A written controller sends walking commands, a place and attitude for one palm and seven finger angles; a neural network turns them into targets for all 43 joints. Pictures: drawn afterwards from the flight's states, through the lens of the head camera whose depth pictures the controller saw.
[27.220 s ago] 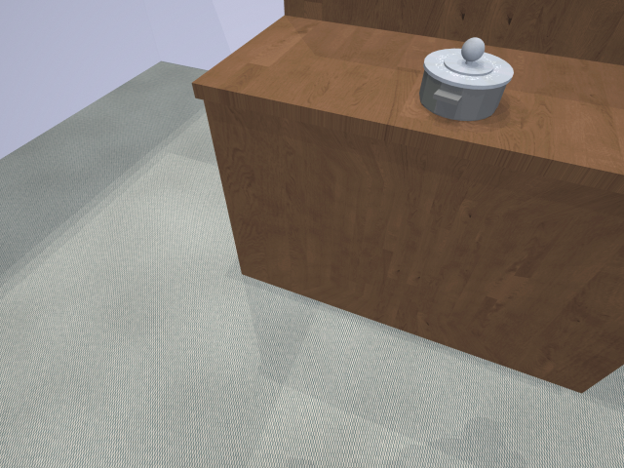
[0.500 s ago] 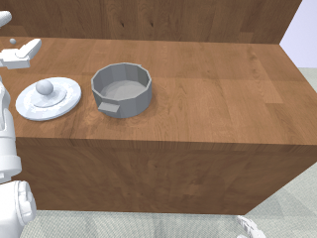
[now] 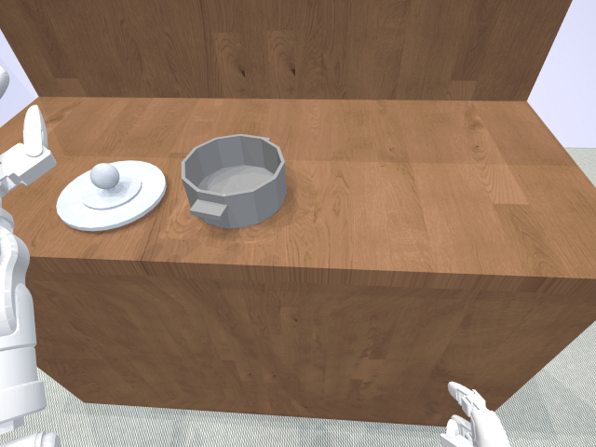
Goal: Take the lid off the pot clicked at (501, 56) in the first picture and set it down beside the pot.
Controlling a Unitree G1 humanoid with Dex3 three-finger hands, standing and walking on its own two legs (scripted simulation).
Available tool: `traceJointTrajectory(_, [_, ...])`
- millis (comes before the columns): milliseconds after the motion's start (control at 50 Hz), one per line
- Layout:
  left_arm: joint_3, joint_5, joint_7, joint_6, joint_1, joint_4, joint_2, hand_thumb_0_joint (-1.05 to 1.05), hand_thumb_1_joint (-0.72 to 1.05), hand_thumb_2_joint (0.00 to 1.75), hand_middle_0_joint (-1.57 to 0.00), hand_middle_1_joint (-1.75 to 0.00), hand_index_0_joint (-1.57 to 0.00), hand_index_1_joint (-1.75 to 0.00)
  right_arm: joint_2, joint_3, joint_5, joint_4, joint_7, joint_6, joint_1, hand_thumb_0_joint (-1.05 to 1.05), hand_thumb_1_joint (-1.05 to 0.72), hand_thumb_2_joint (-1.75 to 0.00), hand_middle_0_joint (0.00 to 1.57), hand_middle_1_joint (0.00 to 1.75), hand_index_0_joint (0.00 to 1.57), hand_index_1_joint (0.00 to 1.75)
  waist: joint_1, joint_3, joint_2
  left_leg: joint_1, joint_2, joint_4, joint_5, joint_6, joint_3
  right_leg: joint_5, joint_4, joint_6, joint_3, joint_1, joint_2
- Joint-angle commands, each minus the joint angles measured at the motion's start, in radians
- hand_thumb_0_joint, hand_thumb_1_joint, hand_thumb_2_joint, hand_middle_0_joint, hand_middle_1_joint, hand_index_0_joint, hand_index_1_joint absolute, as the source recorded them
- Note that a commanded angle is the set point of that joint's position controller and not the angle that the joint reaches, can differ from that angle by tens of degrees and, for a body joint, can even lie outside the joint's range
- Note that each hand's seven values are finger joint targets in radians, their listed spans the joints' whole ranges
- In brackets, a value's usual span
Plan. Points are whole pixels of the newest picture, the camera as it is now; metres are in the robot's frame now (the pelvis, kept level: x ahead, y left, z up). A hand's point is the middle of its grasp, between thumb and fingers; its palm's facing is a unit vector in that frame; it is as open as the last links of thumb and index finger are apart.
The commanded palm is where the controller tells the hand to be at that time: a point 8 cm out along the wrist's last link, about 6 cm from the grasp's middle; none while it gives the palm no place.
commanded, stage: draw the hand back to the body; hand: left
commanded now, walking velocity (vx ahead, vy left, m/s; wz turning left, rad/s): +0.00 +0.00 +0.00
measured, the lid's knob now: (105, 176) +0.50 +0.39 +0.09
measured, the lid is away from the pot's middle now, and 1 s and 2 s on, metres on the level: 0.23 0.23 0.23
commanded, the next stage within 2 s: step back with the hand held close in 0.94 s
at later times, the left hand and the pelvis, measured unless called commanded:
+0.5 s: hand (7, 218) +0.22 +0.26 +0.27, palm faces +0.53 -0.82 -0.21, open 7.4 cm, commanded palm +0.16 +0.30 +0.27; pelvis -0.01 +0.00 +0.00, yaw +0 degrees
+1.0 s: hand out of the picture +0.16 +0.26 +0.26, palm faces +0.53 -0.80 -0.29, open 7.4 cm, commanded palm +0.11 +0.30 +0.26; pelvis -0.02 +0.02 +0.00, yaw +1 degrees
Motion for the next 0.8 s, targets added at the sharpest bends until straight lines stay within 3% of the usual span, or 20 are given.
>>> traceJointTrajectory(0, [0.075, -0.012, 0.005, -0.040, -0.256, -0.195, 0.281, 0.00, 0.83, 0.89, -0.22, -0.33, -0.22, -0.33, -0.111, -0.036, -0.002, -0.137, -0.010, -0.046, -0.125, 0.00, -0.90, -0.90, 0.20, 0.30, 0.20, 0.30, 0.001, -0.136, -0.040, 0.020, -0.018, -0.032, 0.208, 0.058, 0.033, 0.191, -0.052, 0.009, 0.005, 0.051, -0.026])
traceJointTrajectory(80, [0.061, -0.013, 0.008, -0.068, -0.277, -0.382, 0.259, 0.00, 0.90, 0.90, -0.20, -0.30, -0.20, -0.30, -0.096, -0.033, -0.008, -0.148, -0.011, -0.071, -0.160, 0.00, -0.90, -0.90, 0.20, 0.30, 0.20, 0.30, 0.004, -0.203, 0.066, 0.073, -0.023, -0.032, 0.211, 0.054, 0.026, 0.179, -0.048, 0.005, 0.010, 0.065, -0.028])
traceJointTrajectory(120, [0.088, -0.016, 0.014, -0.054, -0.171, -0.308, 0.247, 0.00, 0.90, 0.90, -0.20, -0.30, -0.20, -0.30, -0.094, -0.033, -0.014, -0.132, -0.013, -0.072, -0.147, 0.00, -0.90, -0.90, 0.20, 0.30, 0.20, 0.30, 0.011, -0.162, -0.007, 0.048, -0.021, -0.035, 0.218, 0.055, 0.027, 0.191, -0.049, 0.007, 0.005, 0.064, -0.023])
traceJointTrajectory(140, [0.100, -0.017, 0.014, -0.056, -0.163, -0.347, 0.255, 0.00, 0.90, 0.90, -0.20, -0.30, -0.20, -0.30, -0.095, -0.035, -0.013, -0.136, -0.011, -0.073, -0.148, 0.00, -0.90, -0.90, 0.20, 0.30, 0.20, 0.30, 0.016, -0.181, -0.011, 0.050, -0.022, -0.036, 0.223, 0.054, 0.025, 0.200, -0.047, 0.007, 0.008, 0.082, -0.025])
traceJointTrajectory(160, [0.081, -0.018, 0.010, -0.061, -0.163, -0.378, 0.235, 0.00, 0.90, 0.90, -0.20, -0.30, -0.20, -0.30, -0.090, -0.034, -0.011, -0.137, -0.011, -0.074, -0.157, 0.00, -0.90, -0.90, 0.20, 0.30, 0.20, 0.30, 0.011, -0.170, 0.016, 0.061, -0.022, -0.034, 0.221, 0.055, 0.029, 0.195, -0.051, 0.006, 0.009, 0.071, -0.025])
traceJointTrajectory(220, [0.059, -0.022, 0.010, -0.063, -0.104, -0.408, 0.189, 0.00, 0.90, 0.90, -0.20, -0.30, -0.20, -0.30, -0.084, -0.034, -0.016, -0.137, -0.012, -0.085, -0.165, 0.00, -0.90, -0.90, 0.20, 0.30, 0.20, 0.30, 0.013, -0.145, 0.017, 0.061, -0.022, -0.043, 0.205, 0.052, 0.024, 0.172, -0.057, 0.006, 0.005, 0.057, -0.023])
traceJointTrajectory(260, [0.068, -0.024, 0.009, -0.067, -0.052, -0.448, 0.182, 0.00, 0.90, 0.90, -0.20, -0.30, -0.20, -0.30, -0.082, -0.034, -0.017, -0.140, -0.010, -0.090, -0.167, 0.00, -0.90, -0.90, 0.20, 0.30, 0.20, 0.30, 0.017, -0.137, 0.028, 0.065, -0.021, -0.044, 0.209, 0.053, 0.023, 0.175, -0.057, 0.005, 0.005, 0.059, -0.022])
traceJointTrajectory(320, [0.104, -0.030, 0.013, -0.073, 0.020, -0.491, 0.194, 0.00, 0.90, 0.90, -0.20, -0.30, -0.20, -0.30, -0.079, -0.039, -0.024, -0.136, -0.011, -0.096, -0.169, 0.00, -0.90, -0.90, 0.20, 0.30, 0.20, 0.30, 0.026, -0.139, -0.007, 0.058, -0.020, -0.045, 0.208, 0.054, 0.021, 0.176, -0.058, 0.007, 0.006, 0.072, -0.024])
traceJointTrajectory(460, [0.067, -0.027, 0.006, -0.088, 0.158, -0.605, 0.131, 0.00, 0.90, 0.90, -0.20, -0.30, -0.20, -0.30, -0.071, -0.038, -0.029, -0.141, -0.005, -0.112, -0.177, 0.00, -0.90, -0.90, 0.20, 0.30, 0.20, 0.30, 0.027, -0.109, 0.027, 0.063, -0.018, -0.049, 0.195, 0.050, 0.012, 0.150, -0.062, 0.004, 0.004, 0.056, -0.025])
traceJointTrajectory(520, [0.089, -0.024, 0.010, -0.098, 0.226, -0.665, 0.141, 0.00, 0.90, 0.90, -0.20, -0.30, -0.20, -0.30, -0.069, -0.042, -0.038, -0.140, -0.003, -0.120, -0.171, 0.00, -0.90, -0.90, 0.20, 0.30, 0.20, 0.30, 0.034, -0.113, 0.036, 0.055, -0.017, -0.049, 0.205, 0.045, 0.005, 0.158, -0.053, 0.002, 0.001, 0.066, -0.026])
traceJointTrajectory(560, [0.085, -0.028, 0.006, -0.093, 0.285, -0.655, 0.123, 0.00, 0.90, 0.90, -0.20, -0.30, -0.20, -0.30, -0.068, -0.041, -0.038, -0.139, -0.001, -0.119, -0.166, 0.00, -0.90, -0.90, 0.20, 0.30, 0.20, 0.30, 0.030, -0.080, -0.015, 0.047, -0.014, -0.050, 0.192, 0.046, 0.004, 0.146, -0.060, 0.005, -0.003, 0.050, -0.025])
traceJointTrajectory(600, [0.079, -0.031, 0.004, -0.093, 0.308, -0.677, 0.115, 0.00, 0.90, 0.90, -0.20, -0.30, -0.20, -0.30, -0.066, -0.042, -0.039, -0.139, 0.000, -0.119, -0.170, 0.00, -0.90, -0.90, 0.20, 0.30, 0.20, 0.30, 0.029, -0.052, -0.012, 0.033, -0.012, -0.055, 0.153, 0.047, 0.000, 0.099, -0.074, 0.005, 0.001, 0.033, -0.030])
traceJointTrajectory(660, [0.071, -0.025, 0.001, -0.103, 0.386, -0.762, 0.103, 0.00, 0.90, 0.90, -0.20, -0.30, -0.20, -0.30, -0.061, -0.042, -0.041, -0.147, 0.004, -0.130, -0.171, 0.00, -0.90, -0.90, 0.20, 0.30, 0.20, 0.30, 0.032, -0.071, 0.024, 0.049, -0.012, -0.044, 0.167, 0.046, 0.000, 0.114, -0.067, 0.004, 0.004, 0.036, -0.031])
traceJointTrajectory(720, [0.085, -0.024, 0.006, -0.103, 0.453, -0.789, 0.106, 0.00, 0.90, 0.90, -0.20, -0.30, -0.20, -0.30, -0.060, -0.047, -0.046, -0.146, 0.003, -0.134, -0.160, 0.00, -0.90, -0.90, 0.20, 0.30, 0.20, 0.30, 0.037, -0.074, -0.011, 0.040, -0.010, -0.040, 0.174, 0.044, -0.002, 0.120, -0.063, 0.005, 0.002, 0.041, -0.032])
traceJointTrajectory(780, [0.068, -0.016, 0.009, -0.102, 0.449, -0.815, 0.097, 0.00, 0.90, 0.90, -0.20, -0.30, -0.20, -0.30, -0.059, -0.042, -0.044, -0.144, 0.002, -0.137, -0.163, 0.00, -0.90, -0.90, 0.20, 0.30, 0.20, 0.30, 0.030, -0.037, 0.040, 0.030, -0.011, -0.045, 0.137, 0.039, -0.006, 0.078, -0.069, 0.001, 0.003, 0.012, -0.031])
